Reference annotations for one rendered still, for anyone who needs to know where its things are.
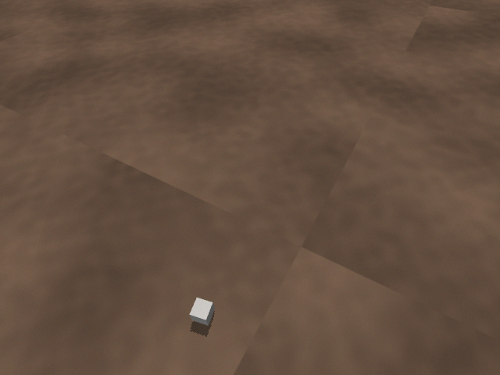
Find cube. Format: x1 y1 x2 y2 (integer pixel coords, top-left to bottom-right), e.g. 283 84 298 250
189 298 215 326

